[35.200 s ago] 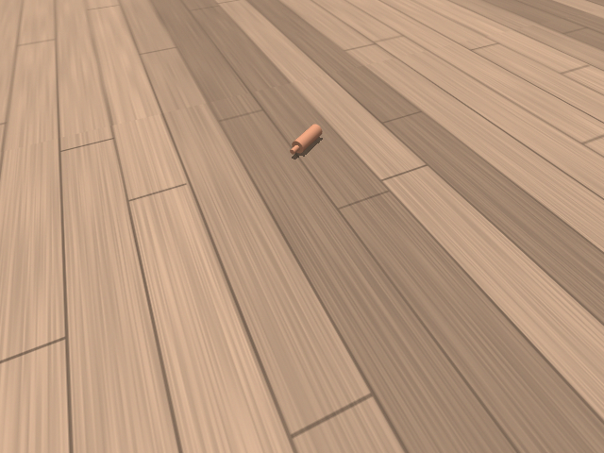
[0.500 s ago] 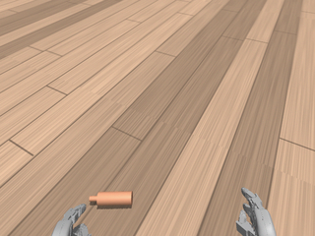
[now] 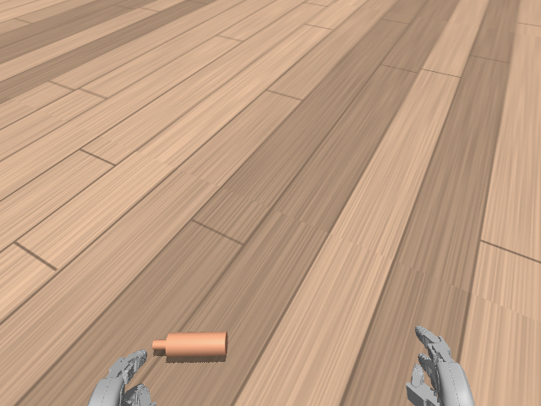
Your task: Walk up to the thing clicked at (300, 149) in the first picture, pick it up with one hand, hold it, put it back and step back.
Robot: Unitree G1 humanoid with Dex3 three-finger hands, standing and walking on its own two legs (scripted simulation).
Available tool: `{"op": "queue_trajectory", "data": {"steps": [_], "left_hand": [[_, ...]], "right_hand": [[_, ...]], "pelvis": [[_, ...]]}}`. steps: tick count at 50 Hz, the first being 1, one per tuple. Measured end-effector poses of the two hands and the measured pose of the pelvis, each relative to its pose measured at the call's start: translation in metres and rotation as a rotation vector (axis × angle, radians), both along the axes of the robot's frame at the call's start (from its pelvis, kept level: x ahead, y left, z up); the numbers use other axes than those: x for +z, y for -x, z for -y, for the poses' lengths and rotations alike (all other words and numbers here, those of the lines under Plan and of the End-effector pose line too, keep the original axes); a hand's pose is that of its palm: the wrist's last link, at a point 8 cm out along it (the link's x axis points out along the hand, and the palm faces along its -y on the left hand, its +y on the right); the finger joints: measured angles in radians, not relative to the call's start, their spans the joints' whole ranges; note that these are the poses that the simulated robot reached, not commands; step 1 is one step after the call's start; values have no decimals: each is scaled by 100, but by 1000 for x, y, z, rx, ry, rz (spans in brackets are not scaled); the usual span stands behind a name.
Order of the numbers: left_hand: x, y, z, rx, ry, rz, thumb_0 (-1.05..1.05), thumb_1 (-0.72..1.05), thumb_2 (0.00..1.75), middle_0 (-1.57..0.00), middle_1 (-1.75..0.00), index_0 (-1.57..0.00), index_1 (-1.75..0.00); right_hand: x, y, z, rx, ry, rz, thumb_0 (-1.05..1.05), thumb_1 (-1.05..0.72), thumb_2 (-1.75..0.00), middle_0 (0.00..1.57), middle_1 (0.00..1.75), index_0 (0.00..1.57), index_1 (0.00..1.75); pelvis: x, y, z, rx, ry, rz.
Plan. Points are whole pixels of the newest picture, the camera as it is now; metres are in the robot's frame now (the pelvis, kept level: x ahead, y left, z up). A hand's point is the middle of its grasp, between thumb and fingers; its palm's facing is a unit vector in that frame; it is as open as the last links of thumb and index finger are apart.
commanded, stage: home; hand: left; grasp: from above
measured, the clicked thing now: (190, 344) +0.48 +0.27 -0.68
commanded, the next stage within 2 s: stand in 0.50 s
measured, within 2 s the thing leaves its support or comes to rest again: neither
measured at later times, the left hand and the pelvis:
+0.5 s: hand out of the picture +0.16 +0.18 -0.05, palm faces +0.03 -0.98 -0.20, open 7.4 cm; pelvis -0.01 +0.00 +0.00, yaw +0 degrees
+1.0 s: hand out of the picture +0.06 +0.24 -0.11, palm faces +0.03 -0.94 -0.34, open 7.4 cm; pelvis -0.01 +0.00 +0.04, yaw +0 degrees
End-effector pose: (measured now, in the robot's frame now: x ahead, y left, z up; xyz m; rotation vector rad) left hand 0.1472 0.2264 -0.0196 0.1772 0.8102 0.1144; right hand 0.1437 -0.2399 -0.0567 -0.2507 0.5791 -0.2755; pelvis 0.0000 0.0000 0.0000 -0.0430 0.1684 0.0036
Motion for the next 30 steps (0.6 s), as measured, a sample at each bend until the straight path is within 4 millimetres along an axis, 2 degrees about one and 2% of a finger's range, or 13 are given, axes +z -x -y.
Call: {"op": "queue_trajectory", "data": {"steps": [30], "left_hand": [[0,5,-1,1,0,1,1,91,90,-20,-30,-20,-29]], "right_hand": [[0,4,-3,0,-5,8,1,-90,-90,21,30,20,30]], "pelvis": [[-2,5,-1,-1,2,-2]]}}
